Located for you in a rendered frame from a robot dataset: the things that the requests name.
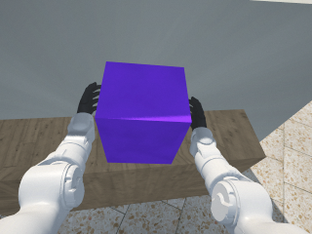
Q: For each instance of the pedestal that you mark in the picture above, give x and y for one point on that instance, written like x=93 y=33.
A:
x=24 y=143

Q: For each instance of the carton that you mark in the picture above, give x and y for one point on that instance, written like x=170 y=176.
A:
x=143 y=112

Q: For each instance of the robot left hand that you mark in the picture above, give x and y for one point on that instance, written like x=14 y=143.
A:
x=86 y=102

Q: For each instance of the robot right hand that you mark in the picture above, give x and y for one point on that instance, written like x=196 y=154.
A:
x=198 y=118

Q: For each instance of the left robot upper arm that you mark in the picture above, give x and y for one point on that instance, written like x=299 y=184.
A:
x=47 y=194

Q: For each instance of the robot left forearm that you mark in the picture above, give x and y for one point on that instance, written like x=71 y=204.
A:
x=76 y=146

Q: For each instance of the robot right forearm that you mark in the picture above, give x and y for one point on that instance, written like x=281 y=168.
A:
x=209 y=162

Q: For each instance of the right robot upper arm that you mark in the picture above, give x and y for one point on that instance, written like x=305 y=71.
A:
x=244 y=207

